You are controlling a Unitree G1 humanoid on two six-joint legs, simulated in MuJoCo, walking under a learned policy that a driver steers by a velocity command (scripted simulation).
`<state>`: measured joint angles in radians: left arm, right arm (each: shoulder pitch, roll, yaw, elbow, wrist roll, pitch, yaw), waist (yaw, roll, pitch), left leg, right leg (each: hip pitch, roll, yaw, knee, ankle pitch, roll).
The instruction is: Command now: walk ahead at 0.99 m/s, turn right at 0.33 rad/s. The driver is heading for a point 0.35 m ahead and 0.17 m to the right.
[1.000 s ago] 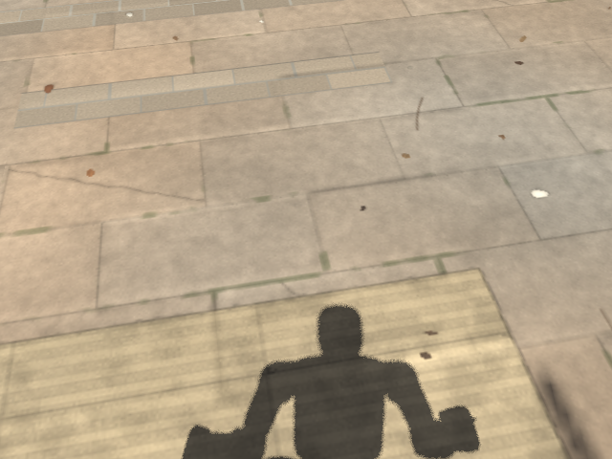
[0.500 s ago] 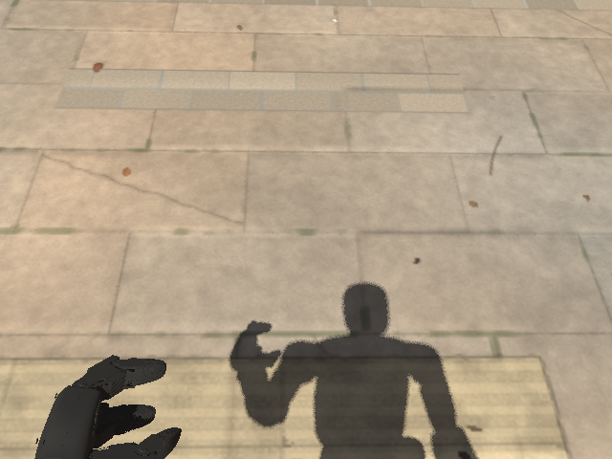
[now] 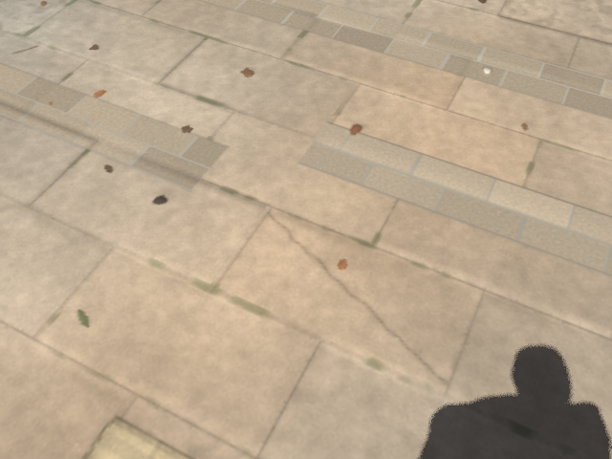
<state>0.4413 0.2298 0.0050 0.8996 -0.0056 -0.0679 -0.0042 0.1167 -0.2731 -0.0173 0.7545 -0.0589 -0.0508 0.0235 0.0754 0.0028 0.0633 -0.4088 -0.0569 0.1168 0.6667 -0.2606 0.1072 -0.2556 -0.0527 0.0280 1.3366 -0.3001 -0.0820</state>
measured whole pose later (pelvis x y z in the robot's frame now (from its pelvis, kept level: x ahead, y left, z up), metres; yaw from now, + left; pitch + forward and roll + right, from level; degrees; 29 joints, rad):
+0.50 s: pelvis +0.41 -0.06 +0.01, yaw -14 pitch -1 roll -1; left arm 0.23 0.26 0.03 0.88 0.01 -0.05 -0.01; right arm 0.16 -0.23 0.01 0.81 -0.02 -0.04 -0.02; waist 0.01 0.00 0.13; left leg -0.48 0.03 -0.06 1.30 -0.40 0.01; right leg -0.36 0.13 -0.09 0.48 -0.11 -0.15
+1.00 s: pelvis +0.54 -0.03 +0.03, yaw -16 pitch -1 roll +0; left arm 0.23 0.21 0.00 1.03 0.01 0.00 0.02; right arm 0.25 -0.20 0.02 0.96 -0.01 -0.02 -0.04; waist 0.01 -0.01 0.02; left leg -0.22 -0.02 0.04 0.42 -0.18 0.04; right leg -0.12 0.05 -0.01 0.39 -0.25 -0.05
